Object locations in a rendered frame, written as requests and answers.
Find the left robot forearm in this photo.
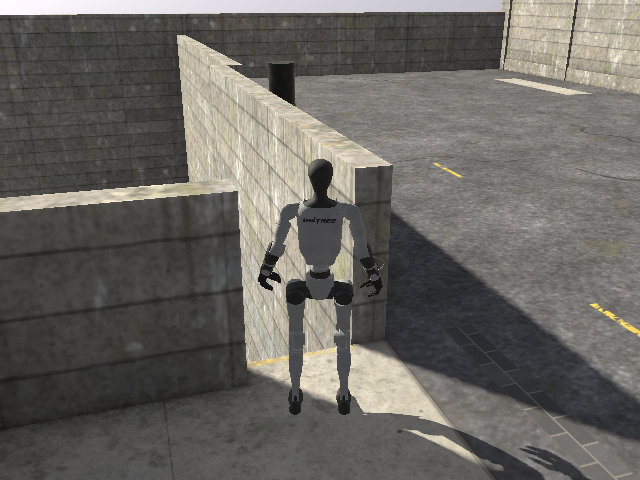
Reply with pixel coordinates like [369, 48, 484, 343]
[260, 241, 279, 276]

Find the left robot thigh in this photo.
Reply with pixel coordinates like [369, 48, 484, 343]
[286, 279, 306, 350]

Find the robot right upper arm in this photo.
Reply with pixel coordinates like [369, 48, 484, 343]
[341, 203, 370, 259]

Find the robot left upper arm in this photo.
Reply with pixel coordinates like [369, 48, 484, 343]
[269, 202, 300, 257]

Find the robot left shin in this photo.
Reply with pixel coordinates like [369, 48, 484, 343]
[289, 332, 303, 401]

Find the left robot hand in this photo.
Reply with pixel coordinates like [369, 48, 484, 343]
[258, 271, 281, 291]

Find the right robot forearm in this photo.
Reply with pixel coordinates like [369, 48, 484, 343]
[360, 243, 380, 281]

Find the right robot hand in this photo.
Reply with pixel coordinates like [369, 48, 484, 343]
[359, 277, 383, 297]

